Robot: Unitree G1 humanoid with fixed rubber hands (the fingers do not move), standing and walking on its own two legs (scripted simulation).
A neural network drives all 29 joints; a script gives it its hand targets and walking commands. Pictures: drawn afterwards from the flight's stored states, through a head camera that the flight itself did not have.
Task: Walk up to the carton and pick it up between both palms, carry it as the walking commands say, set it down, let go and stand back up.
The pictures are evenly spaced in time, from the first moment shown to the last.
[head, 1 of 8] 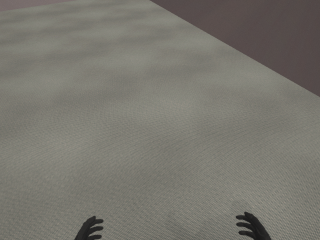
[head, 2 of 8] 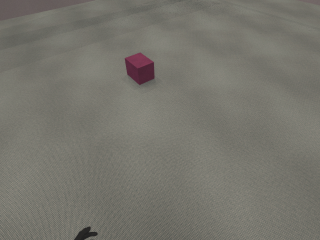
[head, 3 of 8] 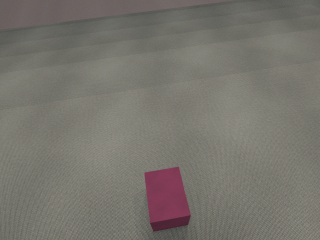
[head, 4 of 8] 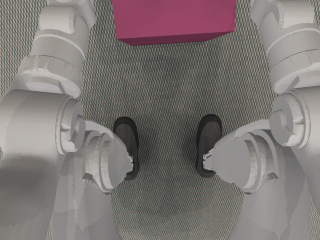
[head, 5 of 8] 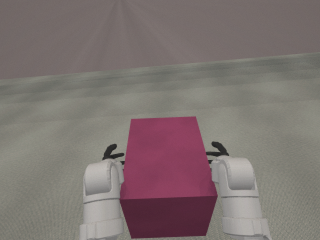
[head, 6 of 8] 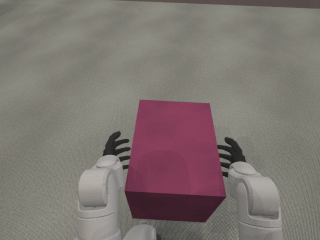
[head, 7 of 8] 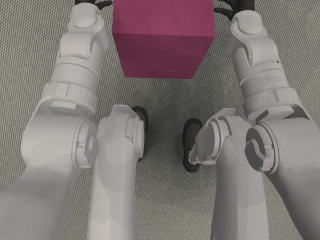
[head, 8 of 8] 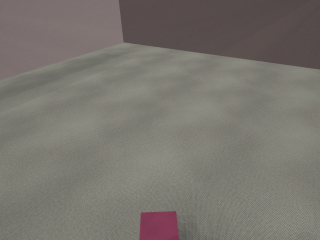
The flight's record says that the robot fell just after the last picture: no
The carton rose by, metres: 0.70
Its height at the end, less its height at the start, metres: +0.00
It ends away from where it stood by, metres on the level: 1.06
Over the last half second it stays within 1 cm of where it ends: yes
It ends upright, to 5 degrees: yes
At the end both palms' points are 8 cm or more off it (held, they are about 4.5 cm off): yes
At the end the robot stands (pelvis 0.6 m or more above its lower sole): yes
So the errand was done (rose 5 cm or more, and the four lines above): yes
